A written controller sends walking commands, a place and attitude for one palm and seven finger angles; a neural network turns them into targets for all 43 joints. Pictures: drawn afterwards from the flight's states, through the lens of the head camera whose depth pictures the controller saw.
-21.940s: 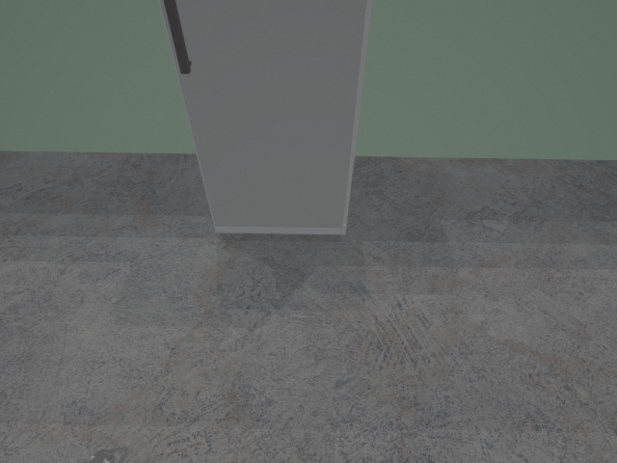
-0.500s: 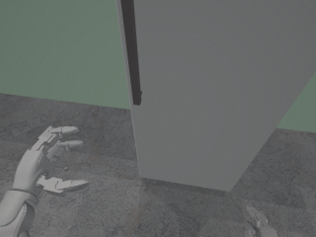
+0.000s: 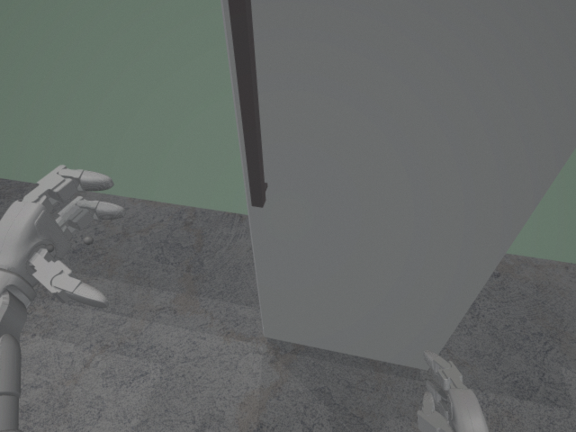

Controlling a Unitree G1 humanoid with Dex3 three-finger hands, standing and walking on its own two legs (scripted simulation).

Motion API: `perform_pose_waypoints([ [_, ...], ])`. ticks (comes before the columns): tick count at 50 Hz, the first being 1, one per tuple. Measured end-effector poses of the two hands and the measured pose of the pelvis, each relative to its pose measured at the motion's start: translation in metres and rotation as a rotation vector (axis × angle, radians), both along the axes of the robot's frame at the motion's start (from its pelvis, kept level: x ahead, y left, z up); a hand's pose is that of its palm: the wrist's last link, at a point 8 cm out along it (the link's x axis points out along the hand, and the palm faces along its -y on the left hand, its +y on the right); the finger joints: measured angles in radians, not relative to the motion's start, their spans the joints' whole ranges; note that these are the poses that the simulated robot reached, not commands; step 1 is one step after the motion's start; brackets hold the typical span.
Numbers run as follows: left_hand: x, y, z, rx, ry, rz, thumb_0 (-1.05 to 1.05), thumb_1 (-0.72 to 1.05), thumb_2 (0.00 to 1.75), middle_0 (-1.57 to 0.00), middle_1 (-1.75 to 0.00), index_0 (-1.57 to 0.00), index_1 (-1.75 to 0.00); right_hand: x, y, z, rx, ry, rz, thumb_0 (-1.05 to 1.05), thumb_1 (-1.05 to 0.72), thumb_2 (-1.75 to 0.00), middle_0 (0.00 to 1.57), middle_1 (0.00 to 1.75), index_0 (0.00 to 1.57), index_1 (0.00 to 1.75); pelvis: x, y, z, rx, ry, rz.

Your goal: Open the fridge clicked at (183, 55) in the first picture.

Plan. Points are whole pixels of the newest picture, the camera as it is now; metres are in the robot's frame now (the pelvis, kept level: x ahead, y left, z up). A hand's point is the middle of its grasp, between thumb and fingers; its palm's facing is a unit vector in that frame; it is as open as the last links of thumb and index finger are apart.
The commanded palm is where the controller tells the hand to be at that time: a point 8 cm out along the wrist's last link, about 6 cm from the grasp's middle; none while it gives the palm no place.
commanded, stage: raise the hand to about handle height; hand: left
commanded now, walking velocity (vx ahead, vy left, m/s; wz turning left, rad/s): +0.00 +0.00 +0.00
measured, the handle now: (254, 111) +0.55 +0.13 +0.20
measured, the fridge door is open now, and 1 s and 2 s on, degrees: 0 0 0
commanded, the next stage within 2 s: move the hooked fingers beside the handle in 0.58 s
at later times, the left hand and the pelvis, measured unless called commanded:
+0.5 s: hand (91, 214) +0.29 +0.28 +0.19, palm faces +0.04 -1.00 -0.08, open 14.0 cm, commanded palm +0.25 +0.31 +0.20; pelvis +0.01 -0.01 +0.00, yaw -1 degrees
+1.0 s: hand (131, 198) +0.33 +0.25 +0.19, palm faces -0.06 -1.00 -0.07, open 14.0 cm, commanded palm +0.31 +0.29 +0.19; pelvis +0.00 +0.00 +0.00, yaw +0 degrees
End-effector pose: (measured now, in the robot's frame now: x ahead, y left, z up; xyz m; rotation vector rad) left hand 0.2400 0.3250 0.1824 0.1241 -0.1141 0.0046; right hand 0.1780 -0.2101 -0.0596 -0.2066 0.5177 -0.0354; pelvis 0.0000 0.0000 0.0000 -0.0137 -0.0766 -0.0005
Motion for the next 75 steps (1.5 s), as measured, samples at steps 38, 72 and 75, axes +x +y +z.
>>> perform_pose_waypoints([
  [38,0.025,0.001,0.014,-0.041,0.016,-0.011,-0.02,-0.5,0.3,-0.31,-1.2,-0.31,-1.2,0.005,-0.014,0.0,0.016,0.015,-0.042,0.02,-0.9,-0.9,0.2,0.3,0.2,0.3,0.008,-0.004,0.002,0.01,0.005,-0.012],
  [72,0.121,-0.033,0.006,-0.093,0.072,-0.046,-0.02,-0.51,0.3,-0.3,-1.2,-0.3,-1.2,-0.04,-0.053,-0.02,-0.056,0.189,-0.174,0.02,-0.9,-0.9,0.2,0.3,0.2,0.3,0.012,-0.007,0.001,0.013,0.052,-0.024],
  [75,0.131,-0.039,0.006,-0.094,0.083,-0.06,-0.02,-0.51,0.3,-0.3,-1.2,-0.3,-1.2,-0.04,-0.053,-0.021,-0.057,0.19,-0.179,0.02,-0.9,-0.9,0.2,0.3,0.2,0.3,0.012,-0.006,0.001,0.012,0.057,-0.022],
])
